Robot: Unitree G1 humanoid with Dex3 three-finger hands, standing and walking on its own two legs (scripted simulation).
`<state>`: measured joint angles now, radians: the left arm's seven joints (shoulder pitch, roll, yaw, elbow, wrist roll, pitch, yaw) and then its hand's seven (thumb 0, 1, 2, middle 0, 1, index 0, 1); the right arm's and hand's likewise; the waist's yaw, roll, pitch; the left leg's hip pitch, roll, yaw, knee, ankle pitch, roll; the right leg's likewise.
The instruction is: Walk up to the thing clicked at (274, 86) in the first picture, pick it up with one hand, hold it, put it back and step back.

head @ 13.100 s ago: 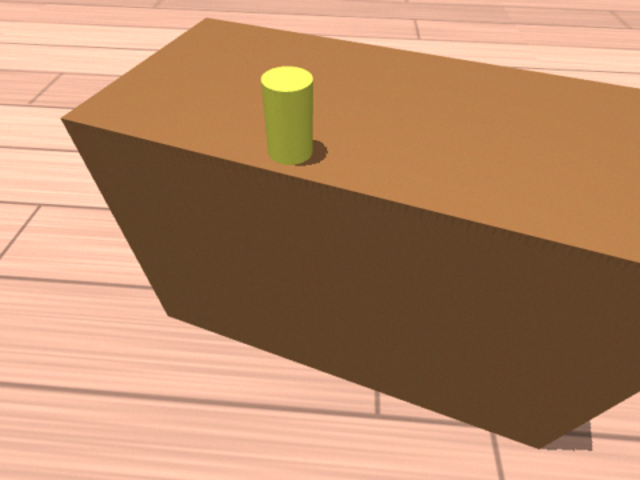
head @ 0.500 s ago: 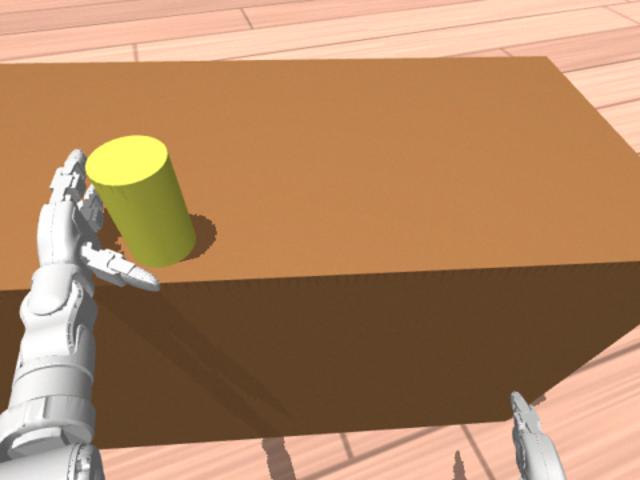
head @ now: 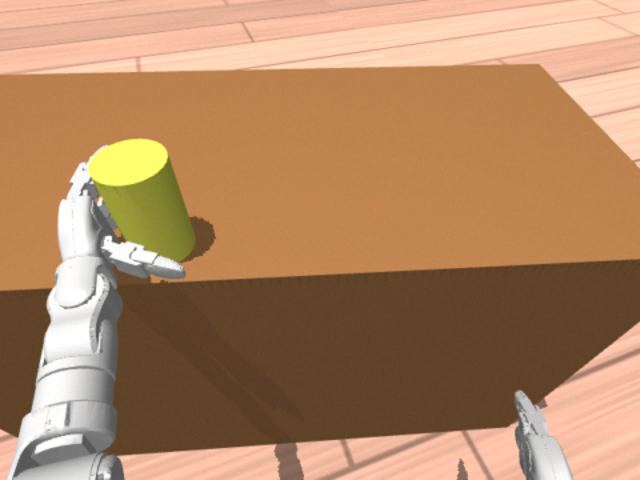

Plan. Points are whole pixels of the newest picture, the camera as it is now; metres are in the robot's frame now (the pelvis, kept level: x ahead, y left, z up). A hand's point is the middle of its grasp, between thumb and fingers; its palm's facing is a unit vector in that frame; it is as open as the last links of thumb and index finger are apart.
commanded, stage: close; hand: left
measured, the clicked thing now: (148, 206) +0.43 +0.21 +0.13
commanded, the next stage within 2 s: settle in 0.66 s
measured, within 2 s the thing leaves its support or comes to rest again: leaves its support in 1.14 s
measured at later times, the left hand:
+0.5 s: hand (148, 198) +0.44 +0.21 +0.13, palm faces +0.22 -0.97 +0.01, open 11.8 cm
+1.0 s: hand (152, 197) +0.44 +0.21 +0.13, palm faces +0.23 -0.97 -0.01, open 11.4 cm
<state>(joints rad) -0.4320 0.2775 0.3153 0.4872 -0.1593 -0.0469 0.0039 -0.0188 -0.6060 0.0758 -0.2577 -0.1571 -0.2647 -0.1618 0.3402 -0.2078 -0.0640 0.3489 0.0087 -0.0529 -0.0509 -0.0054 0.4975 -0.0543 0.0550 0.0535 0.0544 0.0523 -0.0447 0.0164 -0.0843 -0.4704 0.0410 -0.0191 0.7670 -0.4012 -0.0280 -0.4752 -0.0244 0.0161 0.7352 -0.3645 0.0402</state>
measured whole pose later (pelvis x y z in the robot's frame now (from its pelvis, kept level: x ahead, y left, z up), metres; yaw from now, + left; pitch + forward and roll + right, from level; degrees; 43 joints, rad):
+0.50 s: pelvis -0.02 +0.00 +0.00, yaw +0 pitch +9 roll -1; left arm -0.72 0.38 0.33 0.84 -0.13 -0.11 -0.02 -0.02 -0.39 0.46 -0.75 -0.63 -0.77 -0.63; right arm 0.32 -0.22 -0.05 0.34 0.00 -0.07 -0.05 -0.01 0.51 -0.05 0.05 0.05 0.05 0.05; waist -0.08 0.00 -0.08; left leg -0.58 0.04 -0.02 0.80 -0.38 -0.02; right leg -0.58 -0.02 0.02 0.76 -0.34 0.04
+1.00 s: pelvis +0.00 +0.01 +0.00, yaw -1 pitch +9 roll -1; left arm -0.61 0.32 0.30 0.67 -0.13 -0.05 0.02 -0.01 -0.54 1.08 -0.64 -0.94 -0.65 -0.94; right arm 0.33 -0.21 -0.04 0.35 0.01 -0.03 -0.05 -0.01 0.50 -0.06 0.06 0.05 0.05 0.05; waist -0.05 0.02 -0.10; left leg -0.53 0.04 -0.01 0.79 -0.41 -0.02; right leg -0.54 -0.03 0.03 0.75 -0.37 0.05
